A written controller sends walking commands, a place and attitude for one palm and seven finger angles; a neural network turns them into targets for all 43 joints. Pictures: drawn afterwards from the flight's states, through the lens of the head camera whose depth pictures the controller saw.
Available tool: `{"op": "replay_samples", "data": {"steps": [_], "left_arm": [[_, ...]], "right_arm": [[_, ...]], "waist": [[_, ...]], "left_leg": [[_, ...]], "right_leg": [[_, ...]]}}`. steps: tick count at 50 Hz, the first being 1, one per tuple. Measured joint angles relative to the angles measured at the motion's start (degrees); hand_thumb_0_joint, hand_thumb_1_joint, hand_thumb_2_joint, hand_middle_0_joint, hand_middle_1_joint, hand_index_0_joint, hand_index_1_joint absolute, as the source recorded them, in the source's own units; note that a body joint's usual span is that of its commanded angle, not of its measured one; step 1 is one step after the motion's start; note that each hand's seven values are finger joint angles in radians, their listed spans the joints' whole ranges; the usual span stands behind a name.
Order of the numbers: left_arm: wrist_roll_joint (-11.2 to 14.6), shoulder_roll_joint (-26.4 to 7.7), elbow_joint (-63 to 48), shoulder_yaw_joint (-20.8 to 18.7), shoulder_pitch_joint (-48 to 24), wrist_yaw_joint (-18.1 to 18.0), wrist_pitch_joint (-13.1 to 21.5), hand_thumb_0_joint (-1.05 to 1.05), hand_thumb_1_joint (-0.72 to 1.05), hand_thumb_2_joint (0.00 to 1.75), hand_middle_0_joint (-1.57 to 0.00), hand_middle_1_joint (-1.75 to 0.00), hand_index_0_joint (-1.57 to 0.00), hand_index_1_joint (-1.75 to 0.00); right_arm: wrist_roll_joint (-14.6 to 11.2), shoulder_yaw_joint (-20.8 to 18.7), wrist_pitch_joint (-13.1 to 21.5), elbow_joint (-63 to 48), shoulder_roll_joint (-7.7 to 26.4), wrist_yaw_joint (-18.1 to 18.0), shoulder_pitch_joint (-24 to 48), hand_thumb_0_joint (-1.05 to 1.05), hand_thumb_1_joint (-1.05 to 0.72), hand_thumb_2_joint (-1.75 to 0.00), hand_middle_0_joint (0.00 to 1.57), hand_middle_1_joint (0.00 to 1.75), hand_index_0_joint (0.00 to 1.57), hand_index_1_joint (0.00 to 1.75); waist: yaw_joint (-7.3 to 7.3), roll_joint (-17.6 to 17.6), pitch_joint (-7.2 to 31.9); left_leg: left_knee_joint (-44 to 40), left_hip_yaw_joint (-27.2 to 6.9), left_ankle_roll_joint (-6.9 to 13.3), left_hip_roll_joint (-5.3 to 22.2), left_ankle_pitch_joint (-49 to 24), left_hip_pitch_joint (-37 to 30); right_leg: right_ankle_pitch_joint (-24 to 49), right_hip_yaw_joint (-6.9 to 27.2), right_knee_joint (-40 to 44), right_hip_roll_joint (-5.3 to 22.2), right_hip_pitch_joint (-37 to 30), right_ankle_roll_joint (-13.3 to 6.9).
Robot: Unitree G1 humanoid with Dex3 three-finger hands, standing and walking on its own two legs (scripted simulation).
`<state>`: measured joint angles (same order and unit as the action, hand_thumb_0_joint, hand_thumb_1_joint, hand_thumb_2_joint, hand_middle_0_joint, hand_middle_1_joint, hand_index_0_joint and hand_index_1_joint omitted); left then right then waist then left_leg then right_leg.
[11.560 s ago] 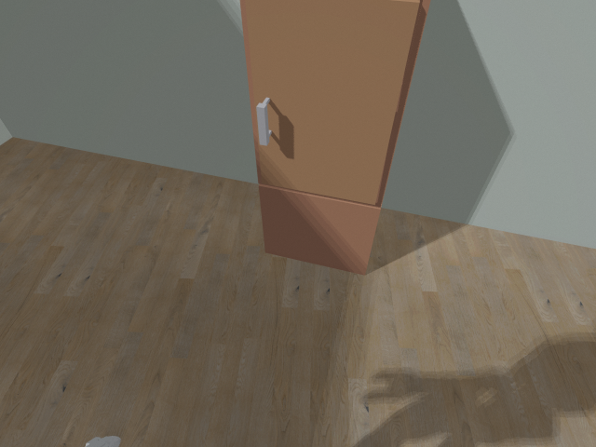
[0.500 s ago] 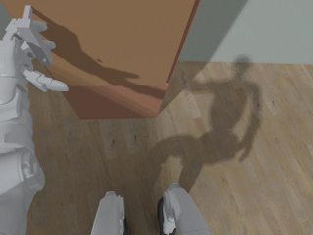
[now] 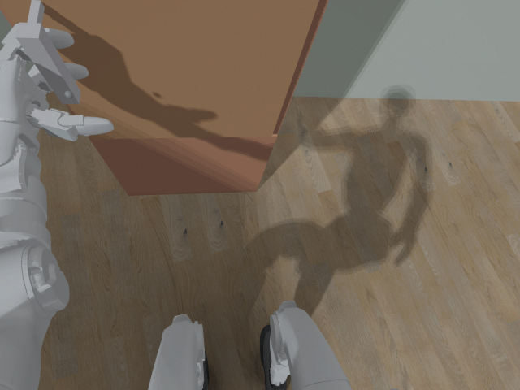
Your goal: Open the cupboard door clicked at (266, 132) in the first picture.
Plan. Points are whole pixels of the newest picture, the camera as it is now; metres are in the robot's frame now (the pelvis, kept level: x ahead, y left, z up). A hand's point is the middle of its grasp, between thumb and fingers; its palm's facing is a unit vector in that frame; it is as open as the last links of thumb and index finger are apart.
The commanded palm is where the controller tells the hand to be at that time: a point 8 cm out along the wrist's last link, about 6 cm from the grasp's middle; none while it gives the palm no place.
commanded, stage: close the thumb around the handle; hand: left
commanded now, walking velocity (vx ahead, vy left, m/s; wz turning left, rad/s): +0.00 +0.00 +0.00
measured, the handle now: (54, 56) +0.58 +0.25 +0.05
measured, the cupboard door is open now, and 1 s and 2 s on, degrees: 1 12 47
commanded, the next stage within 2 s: pull the door open along its arc in 0.48 s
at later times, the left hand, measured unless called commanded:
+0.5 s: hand (68, 94) +0.52 +0.23 +0.04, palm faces +0.01 -1.00 -0.02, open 6.0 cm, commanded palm +0.50 +0.25 +0.04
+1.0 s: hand (75, 135) +0.46 +0.21 +0.04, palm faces -0.03 -1.00 -0.01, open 6.1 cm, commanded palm +0.41 +0.25 +0.04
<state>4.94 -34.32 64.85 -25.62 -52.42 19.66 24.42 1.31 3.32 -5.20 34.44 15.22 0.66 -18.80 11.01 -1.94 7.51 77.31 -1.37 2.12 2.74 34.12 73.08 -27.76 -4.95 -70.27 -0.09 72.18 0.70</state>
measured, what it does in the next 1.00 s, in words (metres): stands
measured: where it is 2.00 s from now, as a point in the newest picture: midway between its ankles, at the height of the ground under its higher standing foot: (237, 387)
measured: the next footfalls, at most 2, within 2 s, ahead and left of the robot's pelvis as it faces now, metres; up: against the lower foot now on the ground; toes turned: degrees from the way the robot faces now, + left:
none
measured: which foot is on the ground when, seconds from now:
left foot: down 0.00-1.00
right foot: down 0.00-1.00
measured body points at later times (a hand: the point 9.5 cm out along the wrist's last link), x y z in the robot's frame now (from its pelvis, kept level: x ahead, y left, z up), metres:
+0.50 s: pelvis +0.00 +0.00 +0.00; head +0.18 +0.04 +0.42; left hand +0.51 +0.28 +0.05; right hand +0.02 -0.26 -0.10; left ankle +0.01 +0.09 -0.61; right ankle +0.04 -0.14 -0.61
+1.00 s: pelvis +0.01 +0.00 +0.02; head +0.16 +0.03 +0.44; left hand +0.45 +0.27 +0.05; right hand +0.06 -0.25 -0.09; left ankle +0.01 +0.09 -0.61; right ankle +0.04 -0.14 -0.61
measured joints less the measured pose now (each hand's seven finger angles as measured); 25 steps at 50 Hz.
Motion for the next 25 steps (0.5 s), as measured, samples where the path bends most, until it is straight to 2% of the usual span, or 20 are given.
{"op": "replay_samples", "data": {"steps": [19,25], "left_arm": [[0.23,0.79,0.5,0.7,0.67,-1.18,0.8,0.0,0.67,0.81,-0.36,-1.3,-0.35,-1.32],[0.19,0.65,0.29,0.5,0.65,-0.9,0.68,0.01,0.69,0.81,-0.35,-1.31,-0.34,-1.34]], "right_arm": [[0.22,-0.01,0.07,0.98,-0.46,0.26,-0.69,0.0,-0.9,-0.9,0.2,0.3,0.2,0.3],[0.24,-0.15,-0.12,0.77,-0.24,0.19,-0.45,0.0,-0.9,-0.9,0.2,0.3,0.2,0.3]], "waist": [[-0.14,0.02,0.01],[-0.04,0.08,0.1]], "left_leg": [[-0.91,-0.01,0.09,-0.1,-0.13,-1.18],[-0.72,-0.03,0.03,-0.04,-0.03,-1.01]], "right_leg": [[0.16,0.03,1.03,0.02,-1.28,0.12],[0.07,0.03,0.84,-0.05,-1.07,0.09]]}}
